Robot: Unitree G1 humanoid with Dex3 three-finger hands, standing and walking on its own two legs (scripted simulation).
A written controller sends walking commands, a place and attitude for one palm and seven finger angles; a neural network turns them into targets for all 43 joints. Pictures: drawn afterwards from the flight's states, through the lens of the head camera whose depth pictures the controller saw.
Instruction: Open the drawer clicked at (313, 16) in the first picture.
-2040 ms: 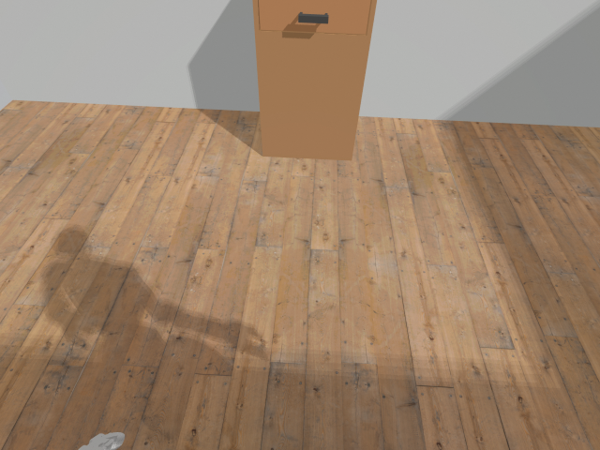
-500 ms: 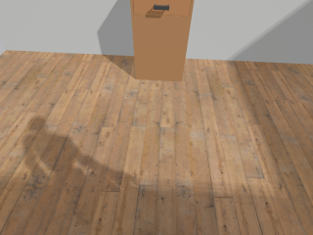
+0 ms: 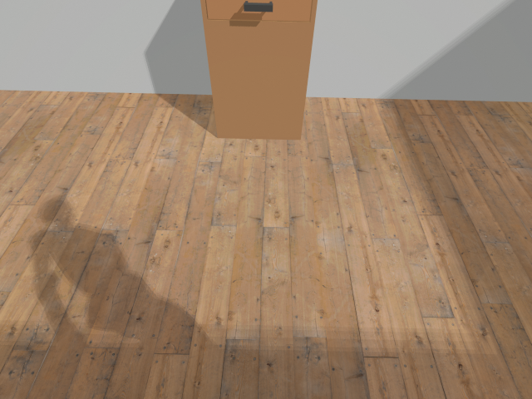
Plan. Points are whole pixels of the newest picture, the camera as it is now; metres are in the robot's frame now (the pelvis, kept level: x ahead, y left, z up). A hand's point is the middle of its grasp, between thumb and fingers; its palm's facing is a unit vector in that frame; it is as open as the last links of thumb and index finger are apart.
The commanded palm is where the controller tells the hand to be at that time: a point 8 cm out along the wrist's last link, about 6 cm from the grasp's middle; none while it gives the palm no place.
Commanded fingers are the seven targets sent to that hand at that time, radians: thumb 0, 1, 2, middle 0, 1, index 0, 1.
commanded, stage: walk to a spot facing it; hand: left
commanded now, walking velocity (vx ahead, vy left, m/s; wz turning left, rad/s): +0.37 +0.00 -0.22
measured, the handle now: (258, 5) +1.55 +0.18 -0.01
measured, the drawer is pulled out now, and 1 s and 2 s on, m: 0.00 0.00 0.00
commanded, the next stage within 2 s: turn to face it in 1.52 s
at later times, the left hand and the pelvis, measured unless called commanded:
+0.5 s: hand (161, 302) +0.31 +0.24 -0.15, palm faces -0.10 -0.98 -0.18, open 7.4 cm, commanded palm none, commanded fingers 0.00 0.90 0.90 -0.20 -0.30 -0.20 -0.30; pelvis +0.22 +0.06 +0.02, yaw -10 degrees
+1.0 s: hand (228, 212) +0.54 +0.15 -0.14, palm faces -0.20 -0.95 -0.22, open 7.1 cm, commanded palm none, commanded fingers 0.00 0.90 0.90 -0.20 -0.30 -0.20 -0.30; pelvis +0.43 -0.02 +0.02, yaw -14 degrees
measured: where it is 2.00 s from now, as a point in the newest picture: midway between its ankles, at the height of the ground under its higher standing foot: (306, 255)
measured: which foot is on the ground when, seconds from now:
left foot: up 0.00-0.20, down 0.22-0.78, up 0.80-1.00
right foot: down 0.00-0.22, up 0.24-0.76, down 0.78-1.00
